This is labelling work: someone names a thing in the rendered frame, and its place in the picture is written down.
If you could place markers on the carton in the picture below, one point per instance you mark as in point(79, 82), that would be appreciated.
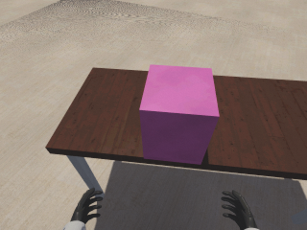
point(178, 113)

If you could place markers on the table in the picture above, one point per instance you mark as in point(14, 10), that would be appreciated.
point(262, 127)

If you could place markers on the robot left hand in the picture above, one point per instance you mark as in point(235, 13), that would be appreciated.
point(83, 208)

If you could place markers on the left robot forearm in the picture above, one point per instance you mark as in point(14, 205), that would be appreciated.
point(74, 225)

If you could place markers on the robot right hand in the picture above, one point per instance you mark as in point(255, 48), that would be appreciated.
point(244, 217)

